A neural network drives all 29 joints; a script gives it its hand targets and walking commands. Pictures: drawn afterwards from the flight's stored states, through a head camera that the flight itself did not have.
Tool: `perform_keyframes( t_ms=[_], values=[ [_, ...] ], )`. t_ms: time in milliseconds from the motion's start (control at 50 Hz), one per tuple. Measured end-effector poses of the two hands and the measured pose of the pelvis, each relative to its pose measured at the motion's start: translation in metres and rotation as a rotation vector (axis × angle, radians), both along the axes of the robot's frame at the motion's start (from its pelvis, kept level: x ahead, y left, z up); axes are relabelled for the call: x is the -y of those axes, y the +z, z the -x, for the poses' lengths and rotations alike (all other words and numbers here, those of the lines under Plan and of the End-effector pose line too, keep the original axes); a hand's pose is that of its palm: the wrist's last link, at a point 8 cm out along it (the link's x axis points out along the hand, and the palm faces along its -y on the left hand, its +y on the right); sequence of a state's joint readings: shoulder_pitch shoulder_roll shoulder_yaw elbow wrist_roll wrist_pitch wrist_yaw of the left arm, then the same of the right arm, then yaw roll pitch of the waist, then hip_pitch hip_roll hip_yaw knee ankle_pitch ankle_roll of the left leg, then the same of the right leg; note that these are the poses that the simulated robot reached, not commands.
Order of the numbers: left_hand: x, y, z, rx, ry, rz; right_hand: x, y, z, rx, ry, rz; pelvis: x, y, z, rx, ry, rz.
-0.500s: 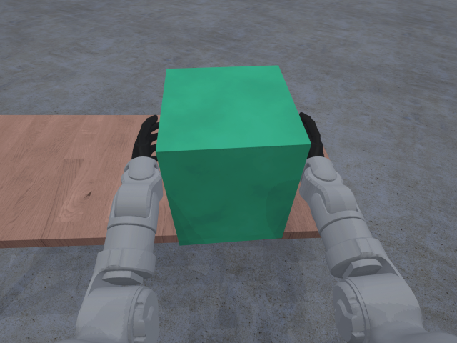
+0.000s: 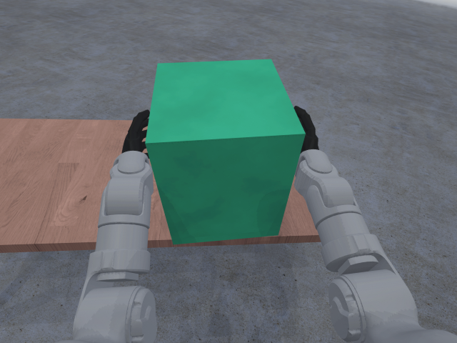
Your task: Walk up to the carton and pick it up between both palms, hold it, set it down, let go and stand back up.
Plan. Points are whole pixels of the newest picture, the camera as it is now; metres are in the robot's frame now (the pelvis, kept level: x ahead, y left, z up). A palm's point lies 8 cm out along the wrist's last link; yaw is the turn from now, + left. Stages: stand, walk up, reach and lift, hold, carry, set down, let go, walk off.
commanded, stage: reach and lift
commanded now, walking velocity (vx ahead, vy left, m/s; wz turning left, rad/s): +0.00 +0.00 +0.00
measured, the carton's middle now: (221, 153) +0.39 +0.00 +0.15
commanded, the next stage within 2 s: hold in 0.38 s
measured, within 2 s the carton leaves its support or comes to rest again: neither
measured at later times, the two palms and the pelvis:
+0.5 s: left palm (135, 151) +0.37 +0.14 +0.18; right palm (307, 148) +0.37 -0.15 +0.19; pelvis +0.00 +0.00 +0.00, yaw +0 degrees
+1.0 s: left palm (132, 150) +0.36 +0.15 +0.19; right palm (309, 143) +0.36 -0.15 +0.20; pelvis -0.01 +0.00 +0.00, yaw +0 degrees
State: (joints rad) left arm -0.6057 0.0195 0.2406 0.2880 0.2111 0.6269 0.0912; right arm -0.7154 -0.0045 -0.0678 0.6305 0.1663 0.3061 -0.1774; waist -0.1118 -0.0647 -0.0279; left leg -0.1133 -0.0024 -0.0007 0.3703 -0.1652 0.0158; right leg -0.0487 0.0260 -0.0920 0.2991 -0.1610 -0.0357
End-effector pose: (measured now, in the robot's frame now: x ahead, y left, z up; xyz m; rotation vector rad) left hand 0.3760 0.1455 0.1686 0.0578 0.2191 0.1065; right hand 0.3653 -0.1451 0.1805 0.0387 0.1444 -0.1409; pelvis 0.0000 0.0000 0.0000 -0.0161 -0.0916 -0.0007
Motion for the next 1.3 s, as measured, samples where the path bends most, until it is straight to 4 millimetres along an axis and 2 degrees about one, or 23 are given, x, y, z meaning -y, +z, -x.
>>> perform_keyframes(
  t_ms=[80,200,260,380,520,640,780,920,1080,1200,1300],
  values=[
    [0.004,0.006,0.001,0.022,-0.005,-0.017,0.004,0.004,0.003,0.024,-0.004,-0.008,-0.002,0.0,0.0,0.015,-0.006,0.005],
    [0.011,0.003,-0.001,-0.026,-0.004,-0.016,0.011,-0.005,0.002,-0.021,-0.01,-0.016,-0.002,0.0,0.002,0.018,-0.015,0.0],
    [0.012,0.006,0.0,-0.007,-0.002,-0.02,0.012,-0.003,0.002,0.002,-0.003,-0.012,-0.002,0.0,0.001,0.012,-0.016,0.0],
    [0.009,0.016,0.006,0.031,0.007,-0.015,0.01,0.009,0.004,0.044,0.005,-0.018,0.0,0.0,0.003,0.026,-0.014,0.001],
    [0.001,0.012,0.004,-0.02,0.019,0.009,0.002,0.007,-0.003,-0.008,0.018,-0.01,0.005,0.0,0.004,0.013,-0.006,-0.008],
    [-0.005,0.021,0.006,0.039,0.023,0.004,-0.005,0.023,-0.003,0.054,0.032,-0.003,0.007,0.0,0.005,0.023,0.007,-0.001],
    [-0.006,0.01,0.007,-0.023,0.022,0.018,-0.005,0.015,-0.003,-0.008,0.027,-0.006,0.007,0.0,0.004,0.017,0.011,-0.005],
    [-0.003,0.022,0.013,0.042,0.019,-0.002,-0.002,0.026,0.004,0.061,0.025,-0.012,0.005,-0.001,0.004,0.03,0.008,0.003],
    [0.0,0.024,0.013,-0.008,0.021,0.003,0.001,0.021,0.005,0.013,0.023,-0.027,0.002,0.0,0.006,0.022,-0.002,-0.004],
    [-0.002,0.037,0.016,0.044,0.025,-0.005,-0.001,0.034,0.006,0.066,0.029,-0.029,0.001,-0.001,0.007,0.03,-0.005,0.0],
    [-0.004,0.034,0.016,0.005,0.035,0.016,-0.003,0.032,0.004,0.026,0.031,-0.036,0.002,0.0,0.007,0.032,-0.006,-0.004]
  ],
)
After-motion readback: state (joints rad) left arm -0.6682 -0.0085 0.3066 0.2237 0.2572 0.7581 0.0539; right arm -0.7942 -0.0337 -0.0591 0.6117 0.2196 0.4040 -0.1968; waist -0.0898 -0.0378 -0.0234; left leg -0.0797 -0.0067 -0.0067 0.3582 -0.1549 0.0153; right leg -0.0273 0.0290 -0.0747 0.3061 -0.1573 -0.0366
